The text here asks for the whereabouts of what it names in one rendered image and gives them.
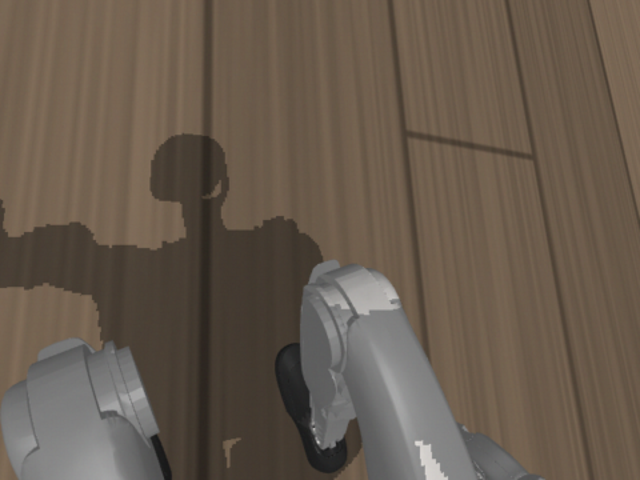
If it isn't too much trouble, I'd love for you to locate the right robot foot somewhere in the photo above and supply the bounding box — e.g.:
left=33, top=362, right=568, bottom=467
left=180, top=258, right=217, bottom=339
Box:
left=275, top=343, right=347, bottom=473

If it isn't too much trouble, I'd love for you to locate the right robot hand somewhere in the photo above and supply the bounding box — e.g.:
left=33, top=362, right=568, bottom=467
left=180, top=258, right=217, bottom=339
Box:
left=456, top=422, right=529, bottom=480

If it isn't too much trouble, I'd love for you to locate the left robot foot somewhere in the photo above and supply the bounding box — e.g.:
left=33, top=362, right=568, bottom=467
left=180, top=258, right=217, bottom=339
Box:
left=150, top=434, right=172, bottom=480

